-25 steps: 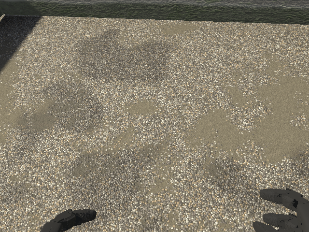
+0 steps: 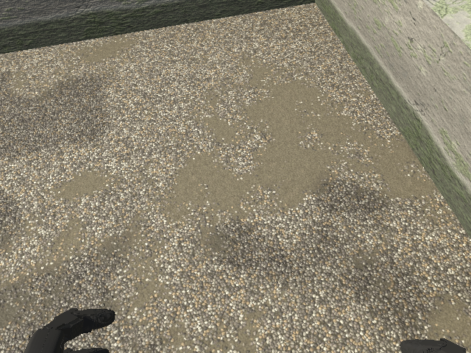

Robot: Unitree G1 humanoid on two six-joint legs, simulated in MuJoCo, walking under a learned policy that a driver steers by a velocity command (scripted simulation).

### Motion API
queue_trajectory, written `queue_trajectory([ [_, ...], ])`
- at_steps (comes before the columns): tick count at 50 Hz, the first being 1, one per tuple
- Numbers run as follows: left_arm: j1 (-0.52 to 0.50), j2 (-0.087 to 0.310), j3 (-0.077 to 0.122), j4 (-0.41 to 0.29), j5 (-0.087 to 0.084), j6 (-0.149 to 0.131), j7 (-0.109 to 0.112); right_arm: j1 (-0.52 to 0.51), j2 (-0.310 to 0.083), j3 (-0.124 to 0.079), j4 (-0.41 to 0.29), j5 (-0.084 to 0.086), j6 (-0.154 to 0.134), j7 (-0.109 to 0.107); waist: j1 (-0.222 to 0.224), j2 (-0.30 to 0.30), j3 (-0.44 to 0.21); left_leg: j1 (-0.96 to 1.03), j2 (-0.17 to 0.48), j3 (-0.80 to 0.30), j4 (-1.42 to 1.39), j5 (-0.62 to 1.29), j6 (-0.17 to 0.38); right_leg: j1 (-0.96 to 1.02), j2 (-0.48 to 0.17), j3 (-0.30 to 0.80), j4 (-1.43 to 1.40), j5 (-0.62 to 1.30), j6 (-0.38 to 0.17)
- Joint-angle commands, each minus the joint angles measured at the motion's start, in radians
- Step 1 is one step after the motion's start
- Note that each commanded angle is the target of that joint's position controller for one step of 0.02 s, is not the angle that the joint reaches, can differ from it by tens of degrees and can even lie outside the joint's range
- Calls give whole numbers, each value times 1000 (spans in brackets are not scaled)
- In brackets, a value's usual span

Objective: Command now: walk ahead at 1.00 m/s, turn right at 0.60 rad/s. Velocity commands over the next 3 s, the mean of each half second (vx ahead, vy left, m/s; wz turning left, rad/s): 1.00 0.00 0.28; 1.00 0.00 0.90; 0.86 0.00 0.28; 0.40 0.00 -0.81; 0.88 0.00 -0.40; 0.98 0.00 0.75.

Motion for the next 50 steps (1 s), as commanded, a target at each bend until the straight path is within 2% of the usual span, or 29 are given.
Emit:
queue_trajectory([
  [1, -53, 32, 2, -94, 2, 4, -2, -166, -77, -8, -93, 20, -34, 13, 61, 108, -136, -47, 231, -253, -386, -174, -2, 85, -90, -44, 52, 58, 24],
  [3, -65, 0, -21, -89, 6, 5, -5, -183, -40, 16, -108, 35, -35, 39, 51, 69, -161, -103, 182, -166, -347, -153, -10, 244, -93, -75, -72, 75, 35],
  [6, -35, -9, -32, -87, 30, -10, -14, -145, -69, -1, -94, 62, -10, 39, 33, -38, -149, -62, 151, -133, -259, -166, -1, 391, -87, -181, -309, 67, 8],
  [7, 34, -18, -39, -67, 30, -16, -15, -114, -45, 2, -88, 62, 8, 35, 35, -120, -159, -62, 88, -103, -106, -149, -8, 429, -81, -162, -341, 130, -8],
  [8, 17, 47, -31, -79, 17, -20, -16, -68, 1, 19, -115, 55, 20, 35, 12, -308, -184, -140, -20, -80, 13, -140, -54, 460, -121, -51, -371, 252, -48],
  [9, 22, 132, -9, -102, -12, -18, -9, -183, -20, 20, -163, 54, 24, 35, 115, -419, -171, -214, -99, -104, 151, -222, -84, 351, -261, 202, -614, -59, -109],
  [10, 12, 162, 0, -118, 8, -22, 11, -271, -46, 2, -185, 66, 28, 27, 151, -335, -133, -299, -121, -247, 313, -207, -93, 334, -359, 311, -713, -164, -154],
  [12, -14, 143, -2, -106, 46, -51, 55, -206, -37, -8, -170, 70, 17, 6, 68, -216, -156, -367, -136, -390, 477, -90, -86, 347, -418, 313, -657, -49, -169],
  [13, -23, 105, -9, -103, 54, -74, 58, -142, -27, -10, -146, 57, 15, -6, 24, -155, -184, -338, -116, -396, 491, -55, -75, 350, -411, 267, -619, -16, -157],
  [15, -44, 31, -25, -96, 52, -111, 55, -80, -9, -13, -111, 30, 21, -9, -12, -82, -222, -236, -110, -377, 489, -12, -64, 311, -391, 177, -573, 89, -131],
  [17, -20, 4, -27, -82, 52, -122, 51, -113, 10, -12, -123, 47, 29, 6, 6, -89, -232, -249, -82, -365, 405, -27, -54, 378, -389, 161, -575, 9, -106],
  [22, -7, 58, 1, -47, 26, -128, 31, -148, 15, -3, -137, 68, 64, 41, 15, -118, -162, 84, -87, -204, 54, -11, -15, 229, -348, -27, -616, -57, -58],
  [24, 0, -7, -12, -47, 30, -117, 37, -37, 25, -3, -83, 33, 68, 51, -20, -6, -162, 250, -112, -225, -40, 94, 17, 142, -236, -182, -390, -6, 4],
  [25, -18, -27, -16, -80, 35, -104, 44, -13, -42, -20, -81, 44, 69, 50, -21, 141, -146, 274, -49, -386, -36, 278, 75, 46, -143, -254, -228, 30, 53],
  [26, -162, 13, -5, -150, 19, -93, 42, -11, -142, -57, -100, 91, 75, 50, -107, 235, -131, 227, 33, -663, -180, 148, 148, -59, -88, -219, -208, -68, 80],
  [27, -247, 36, 2, -191, 10, -95, 38, -46, -161, -66, -122, 76, 77, 39, -118, 210, -100, 217, 76, -787, -264, 121, 177, -127, -82, -143, -166, -141, 90],
  [29, -140, 33, 2, -173, 8, -110, 29, -151, -166, -66, -139, 48, 69, 12, -32, 199, -145, 192, 76, -785, -253, 207, 193, -76, -90, -71, -128, -143, 77],
  [31, -48, 17, -1, -135, 24, -108, 17, -265, -114, -50, -171, 80, 54, 13, 33, 134, -193, -1, 9, -688, -274, 140, 145, 222, -79, -97, -186, -19, 53],
  [33, 38, -7, -4, -83, 36, -94, 3, -310, -111, -51, -181, 108, 49, 24, 89, 80, -212, -135, -67, -613, -263, 37, 109, 494, -56, -153, -292, 149, 42],
  [34, 72, -6, -3, -68, 41, -87, 0, -304, -72, -47, -191, 108, 50, 28, 109, -54, -198, -232, -130, -552, -171, -51, 62, 635, -108, -110, -362, 193, 40],
  [35, 120, 59, 18, -48, 57, -87, 5, -284, -31, -41, -209, 113, 49, 29, 137, -305, -225, -381, -194, -452, 40, -125, 14, 754, -250, 58, -446, 104, 15],
  [36, 174, 112, 32, -36, 73, -79, 13, -230, -37, -45, -204, 95, 47, 17, 148, -386, -187, -474, -200, -422, 157, -190, 3, 743, -376, 247, -521, 122, -19],
  [38, 184, 105, 23, -30, 66, -87, 32, -240, -78, -66, -193, 63, 37, 17, 112, -198, -140, -508, -164, -426, 314, -148, -13, 652, -451, 298, -537, 183, -65],
  [40, 101, 78, 6, -26, 61, -101, 35, -222, -59, -53, -185, 53, 47, 30, 54, -187, -129, -448, -105, -387, 343, -74, -27, 544, -436, 177, -547, 137, -71],
  [43, 3, 57, -6, -33, 63, -116, 16, -211, -42, -35, -177, 61, 82, 37, 17, -211, -120, -236, -75, -309, 284, 22, -51, 326, -376, -29, -574, 53, -30],
  [45, -9, 74, -2, -29, 46, -112, 7, -221, -41, -28, -179, 64, 90, 43, 7, -173, -124, -123, -74, -256, 236, 80, -44, 254, -376, -118, -568, 10, -21],
  [48, 20, 102, 17, -23, 26, -101, 6, -200, -51, -27, -151, 53, 75, 51, 3, -47, -138, 15, -81, -173, 90, 146, 4, 242, -375, -201, -507, -130, -1],
  [49, 37, 85, 19, -21, 27, -88, 9, -148, -48, -28, -127, 53, 72, 55, -4, 5, -147, 46, -88, -185, 44, 137, 27, 257, -334, -244, -394, -112, 9],
  [50, 101, 67, 17, -22, 44, -75, 4, -115, -79, -34, -107, 66, 68, 55, 16, 140, -185, 63, -118, -222, 29, 300, 63, 281, -245, -320, -212, -36, 32],
])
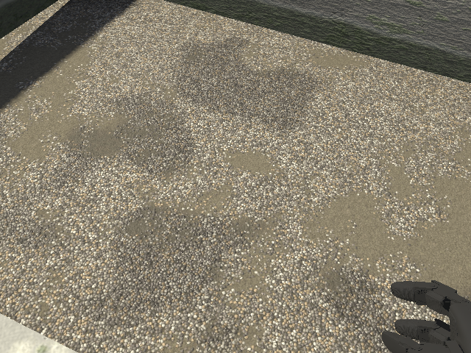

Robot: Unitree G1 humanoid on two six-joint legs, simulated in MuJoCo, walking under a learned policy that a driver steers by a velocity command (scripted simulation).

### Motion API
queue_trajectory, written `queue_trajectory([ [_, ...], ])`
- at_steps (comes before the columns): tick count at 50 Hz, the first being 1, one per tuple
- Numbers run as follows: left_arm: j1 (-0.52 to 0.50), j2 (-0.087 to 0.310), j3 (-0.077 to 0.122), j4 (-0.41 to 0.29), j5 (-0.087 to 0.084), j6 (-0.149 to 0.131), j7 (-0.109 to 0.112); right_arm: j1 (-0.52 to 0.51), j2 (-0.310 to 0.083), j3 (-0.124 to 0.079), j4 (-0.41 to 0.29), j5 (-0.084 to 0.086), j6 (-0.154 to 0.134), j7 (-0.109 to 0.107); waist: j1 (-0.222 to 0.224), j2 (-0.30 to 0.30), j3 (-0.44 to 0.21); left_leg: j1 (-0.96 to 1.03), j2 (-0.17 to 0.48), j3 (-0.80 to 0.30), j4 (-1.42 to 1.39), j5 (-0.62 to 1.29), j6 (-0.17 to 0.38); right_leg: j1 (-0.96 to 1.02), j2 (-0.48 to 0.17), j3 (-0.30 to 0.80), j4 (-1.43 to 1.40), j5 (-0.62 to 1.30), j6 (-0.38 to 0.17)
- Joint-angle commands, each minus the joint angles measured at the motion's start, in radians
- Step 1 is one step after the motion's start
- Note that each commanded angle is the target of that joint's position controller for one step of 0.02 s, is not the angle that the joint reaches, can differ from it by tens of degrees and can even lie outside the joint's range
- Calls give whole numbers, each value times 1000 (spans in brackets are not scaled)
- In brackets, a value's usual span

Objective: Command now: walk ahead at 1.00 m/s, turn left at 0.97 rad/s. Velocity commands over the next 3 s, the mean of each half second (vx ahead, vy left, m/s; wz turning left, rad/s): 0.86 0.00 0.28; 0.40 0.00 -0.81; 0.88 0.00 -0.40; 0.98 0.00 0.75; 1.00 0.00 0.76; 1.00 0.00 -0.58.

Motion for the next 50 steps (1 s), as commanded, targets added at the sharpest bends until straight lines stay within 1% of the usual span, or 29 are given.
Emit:
queue_trajectory([
  [1, -108, 78, 30, -154, 11, 9, -10, 25, -126, -31, -30, 46, -16, 1, -67, 300, -165, 207, -24, -175, -195, 317, 142, -126, 88, 14, 117, 59, 50],
  [2, -197, 74, 30, -201, 1, 12, -16, 44, -162, -41, -36, 48, -9, -2, -112, 364, -136, 231, 45, -407, -329, 209, 200, -302, 161, 68, 260, -132, 78],
  [3, -224, 75, 36, -209, 0, 9, -16, 33, -165, -41, -55, 34, -4, -7, -115, 296, -153, 281, 79, -510, -369, 160, 229, -382, 177, 180, 352, -150, 81],
  [4, -186, 69, 39, -196, -12, -2, -6, 29, -158, -43, -67, 6, -6, -13, -97, 245, -194, 297, 90, -519, -365, 166, 244, -376, 165, 245, 381, -129, 79],
  [6, -136, 35, 29, -183, -9, -19, 14, -78, -100, -32, -89, -15, -21, -26, -33, 138, -214, 184, 68, -485, -312, 193, 228, -280, 141, 308, 332, -85, 48],
  [8, -65, 17, 23, -152, -5, -11, 15, -136, -43, -8, -105, -15, -42, -20, -5, 116, -248, 94, 47, -428, -342, 211, 181, -93, 152, 272, 171, -72, 12],
  [10, 1, 1, 18, -120, -19, -13, 13, -143, -35, -6, -92, 10, -47, -30, 23, 84, -257, 2, 26, -371, -363, 144, 105, 174, 145, 217, -95, 134, -36],
  [11, 69, -2, 17, -94, 0, -10, 15, -167, -16, -4, -94, 22, -45, -30, 62, 20, -227, -116, -39, -293, -262, 82, 28, 334, 137, 201, -216, 178, -84],
  [12, -25, 88, 40, -106, 21, -7, 13, -145, 41, 13, -111, 30, -43, -20, 14, -308, -158, -235, -151, -157, -68, 58, -6, 355, 6, 434, -213, 343, -143],
  [13, -109, 109, 49, -128, 11, -4, 9, -172, -10, 10, -126, 0, -55, -18, 23, -317, -114, -286, -138, -139, -64, -3, -21, 286, -122, 659, -337, 302, -206],
  [14, -160, 87, 40, -147, -1, -5, 12, -193, -38, 5, -121, -9, -70, -10, 3, -214, -74, -199, -85, -111, -92, 6, -27, 197, -133, 685, -387, 286, -214],
  [16, -228, 48, 17, -152, -39, -19, 2, -82, -8, 12, -76, -18, -87, 8, -84, -96, -98, 180, -40, -11, -237, 125, -28, 8, 9, 530, -340, 356, -151],
  [17, -209, 54, 21, -146, -44, -26, 4, -16, 5, 15, -58, -34, -89, 11, -113, -67, -142, 273, -42, -27, -235, 158, -21, 1, 78, 440, -287, 340, -120],
  [19, -140, 35, 25, -135, -46, -22, -1, 58, -20, 13, -36, -38, -76, 5, -119, 36, -188, 382, 31, -126, -281, 236, 5, -33, 164, 353, -177, 143, -82],
  [21, -104, 34, 31, -151, -56, -5, -5, 87, -72, -2, -28, -28, -56, -21, -112, 189, -160, 386, 171, -305, -420, 255, 37, -111, 201, 309, -33, -33, -56],
  [23, -136, 80, 55, -158, -42, 22, -4, 191, -71, -9, 0, -38, -59, -37, -136, 144, -101, 417, 267, -384, -453, 367, 112, -272, 204, 309, 192, -132, -34],
  [26, -101, 96, 73, -130, -27, 55, 2, 176, -49, -13, 9, -35, -82, -59, -72, 92, -128, 349, 285, -275, -451, 486, 191, -301, 176, 361, 449, -52, 9],
  [28, -88, 112, 81, -115, -24, 86, 3, 100, -23, -4, 8, -35, -95, -70, -18, 99, -133, 252, 263, -171, -485, 462, 182, -252, 164, 350, 481, 14, 40],
  [31, -89, 127, 82, -109, -23, 131, -6, 122, -54, -11, 33, -44, -103, -76, 5, 94, -141, 209, 238, -59, -484, 356, 157, -195, 157, 305, 393, 46, 47],
  [37, -110, 117, 62, -133, -45, 165, -41, 196, -143, -43, 64, -66, -80, -73, -29, 148, -126, 154, 283, 47, -478, 39, 96, -1, 159, 211, 41, -118, -34],
  [39, -77, 106, 55, -132, -54, 160, -42, 174, -163, -55, 64, -53, -60, -67, -14, 152, -132, 91, 282, 89, -463, -169, 13, 109, 170, 172, -106, -25, -82],
  [40, 30, 89, 51, -95, -47, 148, -39, 144, -153, -57, 62, -41, -48, -65, 41, 73, -125, -45, 236, 169, -349, -249, -55, 279, 178, 201, -223, 17, -120],
  [41, 112, 92, 48, -68, -43, 138, -27, 68, -73, -36, 36, -28, -25, -65, 98, -154, 8, -278, 92, 281, 6, -218, -117, 275, 85, 453, -364, -111, -188],
  [42, 114, 260, 90, -101, -43, 137, -9, -63, -92, -24, -81, -32, -31, -69, 135, -305, 18, -530, -51, 107, 134, -300, -149, 195, -104, 955, -463, -119, -313],
  [43, 81, 276, 102, -105, -39, 125, 13, -183, -127, -29, -136, -27, -44, -66, 129, -234, 52, -605, -13, -30, 208, -196, -158, 172, -140, 999, -538, -176, -352],
  [45, -71, 203, 70, -147, -7, 103, 45, -80, -143, -32, -86, -34, -60, -68, 8, -177, 6, -518, -29, -68, 305, -2, -155, 90, -53, 887, -493, -96, -287],
  [46, -118, 207, 69, -159, -1, 88, 48, -25, -149, -34, -63, -46, -62, -63, -36, -160, -14, -438, -32, -59, 335, 60, -141, 28, -16, 832, -475, -46, -262],
  [48, -141, 167, 55, -173, -16, 60, 36, 29, -116, -25, -25, -63, -44, -56, -58, -110, -63, -271, -41, -38, 346, 128, -132, -72, 59, 733, -439, 60, -233],
  [50, -128, 142, 47, -179, -28, 41, 31, 12, -84, -10, -27, -52, -26, -52, -51, -86, -82, -175, -45, -28, 275, 150, -128, -86, 110, 697, -408, 137, -222],
])
Over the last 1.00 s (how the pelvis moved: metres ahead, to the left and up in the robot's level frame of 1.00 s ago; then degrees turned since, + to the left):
0.03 -0.04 -0.01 34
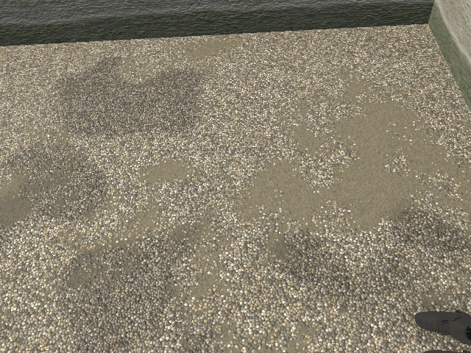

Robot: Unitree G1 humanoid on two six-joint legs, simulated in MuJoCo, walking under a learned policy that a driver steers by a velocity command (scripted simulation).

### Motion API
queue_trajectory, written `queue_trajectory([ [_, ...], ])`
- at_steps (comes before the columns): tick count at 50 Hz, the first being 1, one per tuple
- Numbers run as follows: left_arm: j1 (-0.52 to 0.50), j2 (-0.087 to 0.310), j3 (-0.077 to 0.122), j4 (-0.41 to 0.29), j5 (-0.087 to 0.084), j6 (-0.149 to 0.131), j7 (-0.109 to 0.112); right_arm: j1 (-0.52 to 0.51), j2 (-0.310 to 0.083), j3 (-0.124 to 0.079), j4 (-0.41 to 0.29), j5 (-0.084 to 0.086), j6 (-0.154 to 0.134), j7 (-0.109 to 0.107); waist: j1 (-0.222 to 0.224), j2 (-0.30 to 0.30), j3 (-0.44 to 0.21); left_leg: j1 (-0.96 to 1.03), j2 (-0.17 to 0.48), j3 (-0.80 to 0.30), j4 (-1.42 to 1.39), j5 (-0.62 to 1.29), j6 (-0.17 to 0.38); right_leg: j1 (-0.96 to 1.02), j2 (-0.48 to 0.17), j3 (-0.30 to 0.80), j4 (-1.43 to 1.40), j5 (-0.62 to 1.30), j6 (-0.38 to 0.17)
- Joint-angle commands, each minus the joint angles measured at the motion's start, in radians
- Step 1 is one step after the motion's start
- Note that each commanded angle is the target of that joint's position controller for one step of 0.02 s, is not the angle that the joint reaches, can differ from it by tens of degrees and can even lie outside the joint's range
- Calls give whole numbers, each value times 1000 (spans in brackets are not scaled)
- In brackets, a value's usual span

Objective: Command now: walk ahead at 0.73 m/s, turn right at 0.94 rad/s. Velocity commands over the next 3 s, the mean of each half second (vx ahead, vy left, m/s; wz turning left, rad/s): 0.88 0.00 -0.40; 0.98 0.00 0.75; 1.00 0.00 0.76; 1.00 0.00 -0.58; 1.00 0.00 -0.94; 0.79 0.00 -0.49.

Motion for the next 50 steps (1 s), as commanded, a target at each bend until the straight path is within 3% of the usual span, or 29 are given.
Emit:
queue_trajectory([
  [1, -179, 158, 46, -147, -8, -57, 2, -75, -36, 0, -85, 4, 0, 4, -44, -131, -50, 83, -10, 11, -72, 48, 9, -18, -117, 292, -265, 60, -128],
  [2, -188, 168, 51, -151, -12, -58, 0, -96, -24, 9, -91, 3, 1, 6, -32, -142, -66, 147, -28, 24, -131, 13, 14, -15, -94, 279, -244, 100, -127],
  [3, -208, 166, 52, -162, -7, -53, -2, -132, -1, 20, -108, 21, -5, 10, -22, -157, -55, 241, -46, 31, -210, -42, 14, -49, -72, 259, -241, 138, -125],
  [4, -218, 179, 54, -165, -7, -52, -2, -112, -18, 16, -106, 19, -10, 15, -33, -167, -30, 345, -54, 27, -283, -23, 16, -94, -70, 265, -235, 210, -120],
  [6, -243, 173, 55, -180, -7, -46, 1, 2, -18, 13, -70, 35, -20, 16, -77, -190, -38, 485, -16, -17, -480, 6, 42, -56, -106, 337, -212, 214, -127],
  [7, -248, 134, 40, -176, -10, -40, 12, 82, 8, 22, -28, 23, -26, 9, -108, -124, -46, 602, 14, -21, -636, 70, 64, -42, -103, 331, -152, 261, -104],
  [8, -160, 50, 21, -157, -20, -46, 9, 121, 12, 32, -22, -24, -42, 4, -80, 40, -139, 807, 119, -98, -560, 153, 84, -133, -35, 264, 68, 88, -58],
  [9, -118, 24, 14, -202, -59, -52, 15, 137, -92, 2, -20, -43, -41, 9, -87, 332, -190, 951, 271, -345, -551, 219, 149, -369, 61, 167, 155, -225, -13],
  [10, -198, 81, 33, -200, -47, -66, 23, 194, -132, -22, -1, -18, -36, 9, -162, 288, -136, 869, 321, -511, -653, 89, 182, -453, 66, 152, 225, -210, 12],
  [11, -286, 125, 47, -207, -32, -76, 21, 161, -110, -10, -11, -8, -39, 9, -157, 160, -76, 772, 318, -515, -681, 14, 210, -453, 58, 152, 287, -141, 34],
  [12, -321, 132, 49, -207, -28, -82, 14, 89, -76, 5, -32, -5, -44, 9, -130, 111, -59, 679, 305, -468, -684, 24, 216, -408, 46, 144, 307, -90, 49],
  [15, -341, 62, 13, -214, -14, -71, -7, -43, -17, 35, -44, 14, -63, 18, -65, 106, -94, 445, 227, -271, -697, 78, 185, -127, -20, 46, 171, 27, 72],
  [16, -335, 42, 4, -210, -14, -68, -12, -66, -16, 38, -42, 20, -66, 24, -50, 112, -115, 374, 199, -228, -702, 106, 182, 7, -26, -2, 121, 80, 77],
  [17, -314, 39, 0, -193, -8, -67, -27, -99, -26, 42, -51, 39, -64, 26, -20, 122, -138, 347, 172, -219, -706, 135, 181, 107, -24, -53, 81, 127, 78],
  [18, -316, 44, -5, -193, 22, -62, -30, -126, -38, 41, -56, 44, -61, 29, 12, 91, -103, 314, 150, -189, -678, 262, 169, 158, -41, -81, 39, 194, 76],
  [20, -278, 45, -19, -173, 44, -61, -26, -62, -46, 31, -37, 51, -44, 33, 8, 12, -113, 360, 84, -151, -608, 278, 159, 216, -81, -105, -49, 295, 60],
  [21, -292, 68, -17, -171, 41, -64, -23, 4, -29, 33, -29, 47, -38, 29, -21, -88, -141, 365, 38, -91, -571, 243, 145, 261, -113, -83, -34, 405, 48],
  [22, -313, 84, -9, -175, 26, -66, -24, 24, 4, 44, -25, 44, -37, 27, -11, -160, -160, 392, 16, -32, -548, 161, 127, 235, -132, -51, -70, 334, 38],
  [24, -353, 100, -15, -185, 19, -66, -23, -2, 9, 38, -29, 45, -31, 29, -10, -212, -87, 407, -5, -1, -507, 75, 117, 151, -169, 14, -185, 222, 33],
  [25, -380, 67, -27, -195, 17, -66, -24, -4, 23, 39, -30, 38, -25, 29, -11, -206, -70, 393, -4, -8, -507, 71, 110, 156, -176, 13, -192, 222, 38],
  [27, -390, 57, -32, -199, 16, -73, -23, -8, 28, 36, -32, 40, -17, 30, -20, -179, -55, 409, -4, -19, -515, 80, 111, 140, -171, -5, -208, 174, 55],
  [33, -349, 38, -23, -193, 31, -85, -13, -48, 37, 23, -42, 52, -7, 26, -32, -135, -63, 372, -20, -55, -492, 90, 131, 205, -181, -79, -195, 217, 90],
  [37, -312, 45, -8, -183, 29, -89, -9, -95, 27, 14, -63, 53, 9, 29, -29, -94, -83, 358, -31, -63, -462, 155, 148, 211, -190, -157, -155, 226, 96],
  [44, -283, 45, 11, -164, 22, -85, -12, -90, 7, 8, -69, 64, 30, 34, -67, -17, -108, 308, -56, -110, -463, 280, 188, 219, -173, -282, -72, 153, 98],
  [45, -290, 48, 13, -166, 20, -86, -12, -89, -12, 1, -74, 79, 31, 37, -76, -3, -103, 289, -60, -136, -470, 291, 193, 219, -162, -298, -56, 130, 98],
  [46, -295, 43, 13, -173, 28, -81, -13, -91, -23, 0, -76, 82, 28, 36, -81, 18, -102, 257, -65, -150, -486, 293, 193, 233, -163, -301, -49, 99, 88],
  [47, -294, 44, 16, -171, 28, -76, -14, -88, -22, 1, -78, 82, 28, 36, -85, 23, -96, 232, -68, -166, -493, 293, 196, 238, -163, -310, -35, 74, 85],
  [48, -281, 52, 20, -174, 21, -76, -18, -80, -49, -5, -72, 79, 27, 33, -68, 40, -82, 177, -65, -193, -506, 293, 195, 259, -158, -305, -27, 32, 73],
  [50, -255, 63, 28, -161, 23, -72, -24, -77, -42, -3, -79, 77, 27, 29, -67, 25, -84, 109, -79, -207, -510, 276, 187, 298, -176, -306, -15, -13, 60],
])
Over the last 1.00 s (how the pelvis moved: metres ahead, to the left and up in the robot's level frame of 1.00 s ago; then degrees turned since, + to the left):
-0.02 0.03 0.02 -22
